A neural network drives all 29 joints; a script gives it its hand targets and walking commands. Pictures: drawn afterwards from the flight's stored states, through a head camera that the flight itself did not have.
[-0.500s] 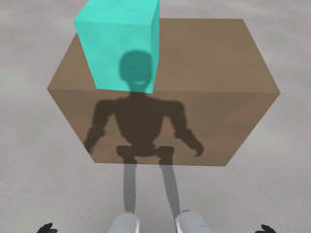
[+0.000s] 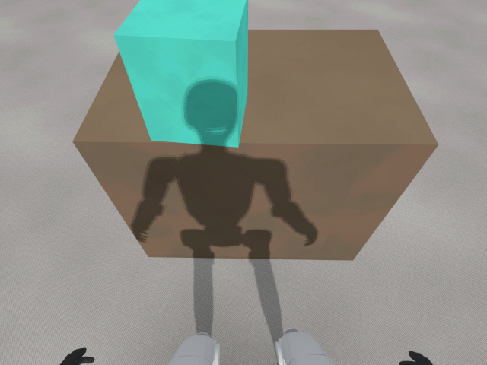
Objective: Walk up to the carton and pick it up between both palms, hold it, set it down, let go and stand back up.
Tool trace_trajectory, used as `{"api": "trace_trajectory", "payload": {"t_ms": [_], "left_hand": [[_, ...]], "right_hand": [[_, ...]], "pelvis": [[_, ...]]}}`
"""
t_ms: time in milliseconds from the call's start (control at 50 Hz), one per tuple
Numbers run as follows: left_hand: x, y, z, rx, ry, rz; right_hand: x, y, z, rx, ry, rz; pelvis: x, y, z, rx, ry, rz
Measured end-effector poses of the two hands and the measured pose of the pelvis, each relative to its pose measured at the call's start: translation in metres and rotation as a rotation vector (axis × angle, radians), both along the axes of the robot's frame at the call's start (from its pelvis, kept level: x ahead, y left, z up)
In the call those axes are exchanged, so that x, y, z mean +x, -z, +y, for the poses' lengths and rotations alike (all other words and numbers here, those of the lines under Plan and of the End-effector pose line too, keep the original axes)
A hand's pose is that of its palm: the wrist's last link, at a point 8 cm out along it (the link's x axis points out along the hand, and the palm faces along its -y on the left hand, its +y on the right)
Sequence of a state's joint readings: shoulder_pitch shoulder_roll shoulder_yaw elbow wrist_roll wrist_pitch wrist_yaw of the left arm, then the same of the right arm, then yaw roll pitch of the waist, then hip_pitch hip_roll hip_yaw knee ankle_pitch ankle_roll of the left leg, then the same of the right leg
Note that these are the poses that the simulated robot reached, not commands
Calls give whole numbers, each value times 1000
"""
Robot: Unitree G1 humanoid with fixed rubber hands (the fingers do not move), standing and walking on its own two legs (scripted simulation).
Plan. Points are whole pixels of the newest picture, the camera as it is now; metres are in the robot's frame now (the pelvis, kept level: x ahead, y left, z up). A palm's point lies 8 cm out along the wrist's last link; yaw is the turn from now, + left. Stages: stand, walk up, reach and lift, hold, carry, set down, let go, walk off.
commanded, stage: walk up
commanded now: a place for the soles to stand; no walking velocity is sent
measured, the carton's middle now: (196, 71) +0.68 +0.12 +0.09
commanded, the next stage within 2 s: none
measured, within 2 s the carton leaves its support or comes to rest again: neither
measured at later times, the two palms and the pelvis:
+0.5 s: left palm out of the picture +0.10 +0.31 -0.10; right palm out of the picture +0.10 -0.30 -0.11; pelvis +0.01 +0.00 +0.00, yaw -1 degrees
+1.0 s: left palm out of the picture +0.11 +0.32 -0.10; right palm out of the picture +0.09 -0.30 -0.11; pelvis +0.00 +0.00 +0.00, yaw -1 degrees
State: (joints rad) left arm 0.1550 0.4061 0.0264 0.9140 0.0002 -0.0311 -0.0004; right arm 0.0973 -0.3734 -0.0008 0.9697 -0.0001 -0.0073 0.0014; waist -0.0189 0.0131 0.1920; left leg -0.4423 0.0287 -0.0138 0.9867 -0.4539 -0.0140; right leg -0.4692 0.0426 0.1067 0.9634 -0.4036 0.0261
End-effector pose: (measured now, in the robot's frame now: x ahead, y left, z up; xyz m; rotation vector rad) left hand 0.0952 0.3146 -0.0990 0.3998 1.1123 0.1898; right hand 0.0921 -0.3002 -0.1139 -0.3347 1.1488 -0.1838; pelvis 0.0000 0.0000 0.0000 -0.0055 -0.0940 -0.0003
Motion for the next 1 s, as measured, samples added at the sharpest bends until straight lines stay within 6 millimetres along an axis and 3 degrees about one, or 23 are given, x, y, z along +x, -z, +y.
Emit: {"api": "trace_trajectory", "payload": {"t_ms": [180, 340, 1000], "left_hand": [[2, -1, -6, 2, 2, -1], [6, 0, 2, -1, 4, 1], [10, 0, 2, 0, 12, -4]], "right_hand": [[2, 0, -7, 2, 3, 0], [-1, -2, 2, -3, 7, 1], [1, -4, 0, -7, 14, -5]], "pelvis": [[2, 0, -7, 3, 7, 2], [3, -1, 3, -2, 7, 4], [5, -1, 3, -2, 13, 9]]}}
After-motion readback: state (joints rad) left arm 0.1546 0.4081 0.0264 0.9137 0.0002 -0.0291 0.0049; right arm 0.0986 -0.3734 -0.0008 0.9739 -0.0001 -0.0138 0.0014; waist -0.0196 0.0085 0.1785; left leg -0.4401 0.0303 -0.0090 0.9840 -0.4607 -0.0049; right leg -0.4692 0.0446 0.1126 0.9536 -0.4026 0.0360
